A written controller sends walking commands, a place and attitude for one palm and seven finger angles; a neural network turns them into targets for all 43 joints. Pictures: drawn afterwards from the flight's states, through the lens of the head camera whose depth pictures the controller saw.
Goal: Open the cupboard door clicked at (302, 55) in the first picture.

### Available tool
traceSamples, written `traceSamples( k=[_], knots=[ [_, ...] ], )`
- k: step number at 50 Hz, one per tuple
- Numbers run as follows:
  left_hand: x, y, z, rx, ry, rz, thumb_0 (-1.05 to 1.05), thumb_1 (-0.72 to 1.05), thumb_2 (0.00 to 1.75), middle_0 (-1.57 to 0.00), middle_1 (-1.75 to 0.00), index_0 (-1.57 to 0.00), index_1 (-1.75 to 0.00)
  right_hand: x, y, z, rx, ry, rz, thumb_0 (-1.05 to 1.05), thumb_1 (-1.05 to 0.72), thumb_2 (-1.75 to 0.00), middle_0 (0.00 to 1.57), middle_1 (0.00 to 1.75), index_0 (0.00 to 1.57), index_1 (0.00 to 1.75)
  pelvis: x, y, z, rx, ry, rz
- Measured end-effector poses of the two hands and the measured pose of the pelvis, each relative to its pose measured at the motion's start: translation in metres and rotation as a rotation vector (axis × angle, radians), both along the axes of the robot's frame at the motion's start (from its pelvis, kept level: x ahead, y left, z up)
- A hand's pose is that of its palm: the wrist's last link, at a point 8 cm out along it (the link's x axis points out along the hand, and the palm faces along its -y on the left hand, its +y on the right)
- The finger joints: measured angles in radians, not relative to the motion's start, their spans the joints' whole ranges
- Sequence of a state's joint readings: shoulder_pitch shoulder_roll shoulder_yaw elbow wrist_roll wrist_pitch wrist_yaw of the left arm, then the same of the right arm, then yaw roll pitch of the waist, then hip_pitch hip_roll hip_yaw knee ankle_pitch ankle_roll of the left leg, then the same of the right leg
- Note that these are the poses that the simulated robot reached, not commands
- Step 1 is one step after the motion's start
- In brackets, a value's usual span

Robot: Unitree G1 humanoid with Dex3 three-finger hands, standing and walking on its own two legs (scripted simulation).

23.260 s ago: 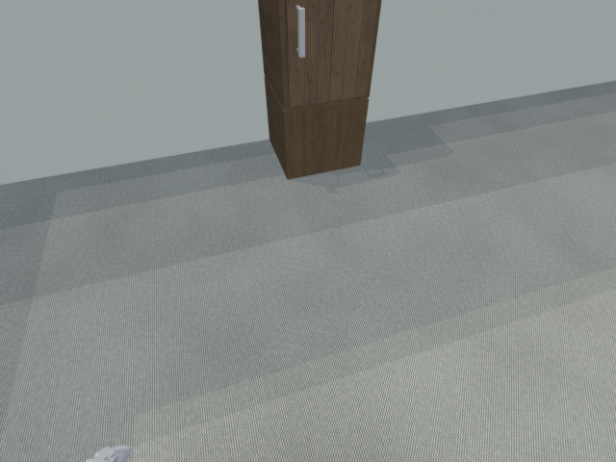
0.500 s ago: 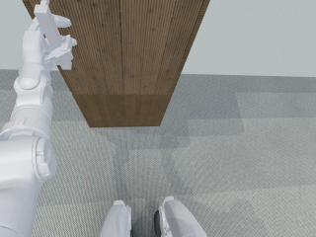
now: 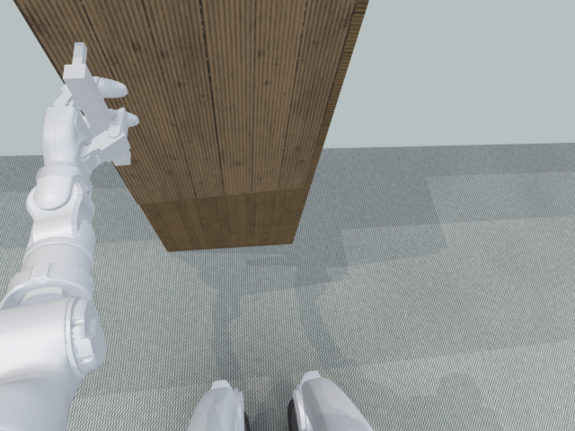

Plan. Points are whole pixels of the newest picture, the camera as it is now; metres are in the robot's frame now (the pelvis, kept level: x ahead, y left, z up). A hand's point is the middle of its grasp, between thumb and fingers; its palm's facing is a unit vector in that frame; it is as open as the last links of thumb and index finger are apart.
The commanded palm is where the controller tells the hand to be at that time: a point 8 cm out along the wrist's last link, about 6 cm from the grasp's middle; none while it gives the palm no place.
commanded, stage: pull the door open along its arc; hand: left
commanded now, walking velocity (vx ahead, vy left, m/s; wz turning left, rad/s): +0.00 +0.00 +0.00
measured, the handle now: (103, 110) +0.55 +0.21 +0.06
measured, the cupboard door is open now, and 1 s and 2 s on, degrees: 4 45 47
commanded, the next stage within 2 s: open thumb and fingers to let go in 0.64 s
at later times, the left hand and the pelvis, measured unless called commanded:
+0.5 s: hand (196, 256) +0.33 +0.08 +0.06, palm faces +0.32 -0.94 +0.05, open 6.2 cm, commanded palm +0.25 +0.16 +0.05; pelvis +0.01 -0.02 +0.01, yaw +2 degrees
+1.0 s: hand (231, 276) +0.30 +0.05 +0.05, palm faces +0.43 -0.90 -0.05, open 7.4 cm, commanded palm +0.26 +0.09 +0.05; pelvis +0.00 -0.08 +0.01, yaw +6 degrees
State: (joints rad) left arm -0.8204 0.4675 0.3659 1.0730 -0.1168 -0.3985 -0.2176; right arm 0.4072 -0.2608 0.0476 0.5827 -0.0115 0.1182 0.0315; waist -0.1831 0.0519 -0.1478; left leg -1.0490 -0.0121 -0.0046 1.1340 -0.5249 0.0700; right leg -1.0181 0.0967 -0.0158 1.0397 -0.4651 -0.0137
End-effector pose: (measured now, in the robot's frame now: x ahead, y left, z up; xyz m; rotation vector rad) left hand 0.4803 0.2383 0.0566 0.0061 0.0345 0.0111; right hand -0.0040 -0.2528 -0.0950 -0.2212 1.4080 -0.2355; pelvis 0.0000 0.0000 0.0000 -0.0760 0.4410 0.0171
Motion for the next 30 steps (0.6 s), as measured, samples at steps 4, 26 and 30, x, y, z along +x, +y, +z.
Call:
traceSamples(
  k=[4, 26, 30],
  knots=[
    [-0.021, -0.004, 0.0, -0.001, -0.006, -0.012, 0.0, 0.74, 0.75, -0.37, -1.35, -0.39, -1.35, 0.017, 0.001, 0.003, 0.02, -0.048, -0.003, 0.0, -0.91, -0.9, 0.2, 0.3, 0.2, 0.3, 0.005, 0.0, 0.006, 0.009, -0.018, -0.008],
    [-0.195, -0.115, 0.002, -0.05, -0.011, 0.333, 0.02, 0.65, 0.69, -0.35, -1.31, -0.37, -1.33, 0.186, 0.026, 0.024, 0.155, -0.526, 0.252, 0.01, -0.91, -0.9, 0.2, 0.3, 0.2, 0.3, 0.008, -0.023, 0.015, 0.061, -0.148, 0.012],
    [-0.211, -0.135, 0.005, -0.023, 0.012, 0.366, 0.02, 0.65, 0.69, -0.35, -1.28, -0.37, -1.34, 0.195, 0.027, 0.027, 0.171, -0.559, 0.267, 0.01, -0.91, -0.9, 0.2, 0.3, 0.2, 0.3, 0.01, -0.034, 0.017, 0.071, -0.17, 0.023]
  ],
)
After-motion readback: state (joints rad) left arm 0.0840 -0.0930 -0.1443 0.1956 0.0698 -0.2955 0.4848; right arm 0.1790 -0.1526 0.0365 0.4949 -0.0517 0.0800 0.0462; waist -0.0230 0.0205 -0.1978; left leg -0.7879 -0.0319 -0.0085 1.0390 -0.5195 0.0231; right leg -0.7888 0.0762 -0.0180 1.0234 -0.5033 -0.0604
